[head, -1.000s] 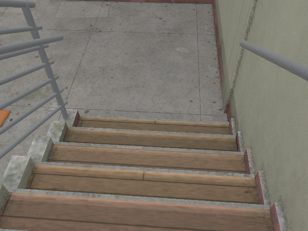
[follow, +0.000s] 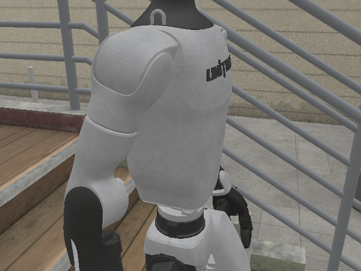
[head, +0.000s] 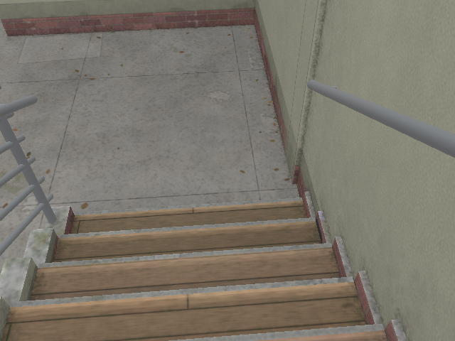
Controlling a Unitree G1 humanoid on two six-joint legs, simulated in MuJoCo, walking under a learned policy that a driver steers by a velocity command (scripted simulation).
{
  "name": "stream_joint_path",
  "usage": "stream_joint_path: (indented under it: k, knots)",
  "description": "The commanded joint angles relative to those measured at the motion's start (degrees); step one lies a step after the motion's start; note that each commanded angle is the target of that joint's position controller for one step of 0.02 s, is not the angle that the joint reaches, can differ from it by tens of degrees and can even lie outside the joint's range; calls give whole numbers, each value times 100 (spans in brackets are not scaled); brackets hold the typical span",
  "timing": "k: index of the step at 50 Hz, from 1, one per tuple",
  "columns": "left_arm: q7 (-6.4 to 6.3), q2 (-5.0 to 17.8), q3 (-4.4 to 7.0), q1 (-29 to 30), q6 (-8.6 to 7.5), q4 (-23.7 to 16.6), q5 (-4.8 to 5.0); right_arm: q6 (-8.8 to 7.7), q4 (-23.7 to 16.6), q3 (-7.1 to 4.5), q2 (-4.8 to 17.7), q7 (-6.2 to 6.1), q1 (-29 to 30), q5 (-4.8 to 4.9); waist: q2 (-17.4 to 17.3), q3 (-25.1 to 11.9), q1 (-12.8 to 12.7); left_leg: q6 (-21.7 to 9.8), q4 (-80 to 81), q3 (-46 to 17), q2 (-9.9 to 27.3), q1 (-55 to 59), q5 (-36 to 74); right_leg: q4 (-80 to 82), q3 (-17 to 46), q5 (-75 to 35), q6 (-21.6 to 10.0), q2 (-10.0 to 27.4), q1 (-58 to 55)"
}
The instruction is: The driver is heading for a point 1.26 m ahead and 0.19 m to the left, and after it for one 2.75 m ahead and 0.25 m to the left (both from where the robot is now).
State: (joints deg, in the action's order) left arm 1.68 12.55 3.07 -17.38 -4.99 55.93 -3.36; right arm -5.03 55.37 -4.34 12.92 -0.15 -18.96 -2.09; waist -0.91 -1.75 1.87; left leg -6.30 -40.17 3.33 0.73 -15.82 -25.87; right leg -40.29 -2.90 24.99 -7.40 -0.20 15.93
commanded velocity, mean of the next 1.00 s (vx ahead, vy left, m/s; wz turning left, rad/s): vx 0.45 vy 0.00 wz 0.00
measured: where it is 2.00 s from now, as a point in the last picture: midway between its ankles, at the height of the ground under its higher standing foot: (208, 272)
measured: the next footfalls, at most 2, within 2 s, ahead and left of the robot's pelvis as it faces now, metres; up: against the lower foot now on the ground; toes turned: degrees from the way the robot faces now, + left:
left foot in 0.38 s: +0.28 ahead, +0.10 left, -0.16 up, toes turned +5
right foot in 0.88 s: +0.57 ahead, -0.09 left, -0.32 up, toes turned -3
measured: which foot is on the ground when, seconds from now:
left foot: down 0.00-0.04, up 0.06-0.36, down 0.38-0.90, up 0.92-1.00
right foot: down 0.00-0.40, up 0.42-0.86, down 0.88-1.00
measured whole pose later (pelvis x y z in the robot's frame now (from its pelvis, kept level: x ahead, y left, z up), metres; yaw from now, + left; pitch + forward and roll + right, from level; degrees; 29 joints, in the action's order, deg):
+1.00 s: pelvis +0.53 +0.00 -0.31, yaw +0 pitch +1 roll +0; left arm 3.6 13.2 1.4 -16.8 -4.8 56.7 -4.9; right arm -4.6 60.7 -0.1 11.3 5.0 -24.8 -4.4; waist 0.3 -2.3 1.9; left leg -5.7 -101.3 -1.5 -0.2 -33.7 -29.0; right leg -29.5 -3.9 15.5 -3.7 -2.4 15.6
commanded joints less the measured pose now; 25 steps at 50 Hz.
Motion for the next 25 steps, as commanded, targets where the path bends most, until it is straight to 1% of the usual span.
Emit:
stream_joint_path:
  k: [1,2,3,4,5,6,7,8,9,10,11,12,13,14,15,16,17,18,19,20,21,22,23,24,25]
  knots:
    - [5,45,-5,-524,-249,-146,-49,-30,-184,-115,665,17,263,-131,72,524,-455,-1092,606,-1452,877,-738,-217,172,-102,-675,-294,-139,-320]
    - [-11,107,10,-1267,-249,112,-89,-76,-363,-147,628,77,791,-191,772,292,-780,-717,-877,-600,198,-1675,168,691,645,-1094,-672,249,-1279]
    - [-79,218,-5,-2222,-257,314,-188,-155,-594,-69,282,163,1229,-251,1753,-188,-1191,-203,-2806,139,-500,-3197,-452,1334,2497,-1839,-1269,1151,-2759]
    - [-81,360,2,-2669,-286,490,-186,-238,-832,30,29,249,1787,-195,1198,405,-1492,-182,-3376,-646,-266,-5000,-1122,1719,3678,-1325,-1495,1913,-3289]
    - [-70,429,7,-2428,-282,519,-112,-262,-932,32,104,255,1945,-131,390,731,-1285,-130,-3576,-919,5,-5447,-692,1646,3650,-1390,-1389,2048,-3176]
    - [-55,315,-41,-1958,-263,525,-68,-273,-854,26,197,265,1747,-139,247,701,-968,-75,-3702,-846,209,-5389,-247,1336,3120,-1930,-1277,1972,-2789]
    - [-41,18,-140,-1649,-236,567,-46,-250,-773,-17,269,244,1480,-197,51,587,-692,-75,-3546,-733,420,-5043,72,1117,2558,-2362,-1201,1841,-2142]
    - [-161,-593,-329,-1349,-189,569,-177,-184,-635,108,46,235,1040,-378,-98,611,-446,-155,-2862,-873,655,-4514,834,923,1962,-2079,-929,1572,-1382]
    - [-217,-717,-395,-1145,-174,431,-124,-134,-488,112,-28,257,777,-395,219,488,-329,-126,-2792,-474,521,-3604,1234,867,1530,-2071,-893,1191,-318]
    - [-357,-1139,-579,-907,-231,334,-123,-82,-374,191,-96,270,773,-520,171,453,-408,-55,-1351,-845,892,-3542,3529,751,1091,-1424,-505,851,-164]
    - [-383,-875,-538,-1170,-237,402,-23,-41,-350,199,-153,264,850,-471,522,263,-468,90,-931,-539,694,-3003,4327,561,914,-1235,-465,618,197]
    - [-394,-606,-531,-834,-289,295,-112,-46,-430,288,-234,300,876,-362,170,280,-349,52,39,-387,664,-1275,5906,196,294,-577,-108,190,1831]
    - [-303,-134,-472,-618,-296,210,-215,-20,-423,283,-281,272,742,-288,335,292,-132,297,-327,229,226,288,5624,426,150,-36,-122,42,3202]
    - [-221,37,-452,-574,-346,236,-342,52,-454,320,-249,291,542,-289,420,384,-66,450,-899,307,145,1211,5119,220,161,552,-124,86,3976]
    - [-123,7,-503,-641,-364,233,-217,66,-427,227,52,249,409,-312,347,441,47,632,-1104,373,108,1424,4301,44,365,588,-218,291,3895]
    - [-8,66,-484,-712,-343,259,-116,95,-441,203,262,201,470,-328,136,655,77,725,-628,266,173,1217,3558,-445,597,330,-285,514,3296]
    - [58,294,-429,-898,-294,353,-58,109,-377,168,390,196,404,-310,-44,731,77,701,491,90,322,839,3282,-1228,840,-88,-303,607,2050]
    - [157,670,-277,-897,-180,458,-6,115,-68,98,553,238,-278,-182,-219,715,345,580,1630,275,196,888,3233,-2261,916,-1098,-330,546,1054]
    - [348,758,-185,-1197,-44,723,-156,84,409,-19,780,244,-1340,-130,-497,566,628,302,2522,178,323,1572,3827,-3579,939,-1743,-298,352,715]
    - [527,370,-209,-1513,-77,700,-207,37,659,-203,1154,229,-2810,-343,-1189,-600,1049,-717,779,-373,950,3860,6025,-6396,1186,-1170,-119,-357,2044]
    - [615,-659,-359,-2372,-138,608,-95,-39,819,-189,1565,310,-3143,-401,-1663,-1702,306,-1729,-242,-1800,1758,5237,8428,-8457,1017,2083,135,-769,3741]
    - [546,-244,-272,-1385,-169,-108,112,-51,951,-261,1563,443,-3245,-593,-908,-1004,852,-2346,601,-3426,2353,5080,5781,-8735,1201,1756,195,-1089,5789]
    - [409,151,-185,-227,-142,-525,169,-71,907,-212,1228,455,-2274,-488,-601,148,761,-2017,1172,-3731,2567,4035,2896,-8568,1209,908,143,-507,7120]
    - [243,-35,-263,-141,-100,-474,25,-43,702,120,301,449,-1088,-419,540,398,104,-1348,1458,-2966,2252,2230,1186,-6917,1447,-668,-107,306,6264]
    - [178,-238,-320,-311,-60,-364,-69,-43,439,389,-363,400,-221,-481,525,892,-434,-1333,1831,-2500,2036,12,790,-6093,1513,-1377,-324,668,5090]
